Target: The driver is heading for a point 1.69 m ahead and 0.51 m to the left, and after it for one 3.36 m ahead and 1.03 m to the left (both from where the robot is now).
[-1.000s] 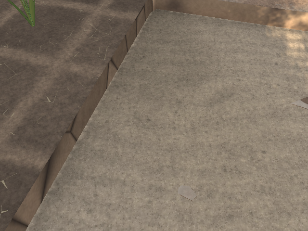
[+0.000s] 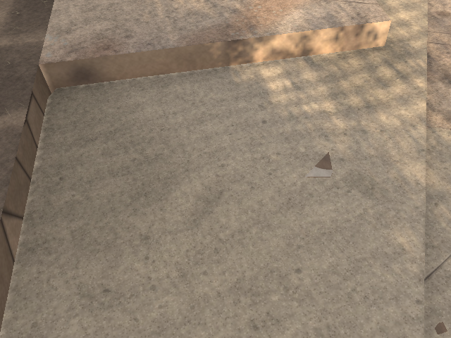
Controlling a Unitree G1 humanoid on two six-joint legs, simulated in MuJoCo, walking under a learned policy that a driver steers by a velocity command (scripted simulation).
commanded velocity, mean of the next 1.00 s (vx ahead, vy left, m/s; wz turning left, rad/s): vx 0.01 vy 0.00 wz -0.03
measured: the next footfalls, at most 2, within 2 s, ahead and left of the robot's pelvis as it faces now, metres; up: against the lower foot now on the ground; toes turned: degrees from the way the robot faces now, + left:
right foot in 1.66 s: +0.44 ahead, -0.09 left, +0.00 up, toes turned -1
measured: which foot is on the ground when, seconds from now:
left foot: down 0.00-1.00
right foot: down 0.00-1.00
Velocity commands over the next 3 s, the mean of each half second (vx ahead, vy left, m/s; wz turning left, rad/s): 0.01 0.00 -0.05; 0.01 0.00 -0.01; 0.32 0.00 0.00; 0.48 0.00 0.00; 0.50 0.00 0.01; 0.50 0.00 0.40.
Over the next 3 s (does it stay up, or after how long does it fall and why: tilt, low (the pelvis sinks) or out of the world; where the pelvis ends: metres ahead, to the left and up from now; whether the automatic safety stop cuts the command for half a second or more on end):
stays up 1.01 0.03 0.01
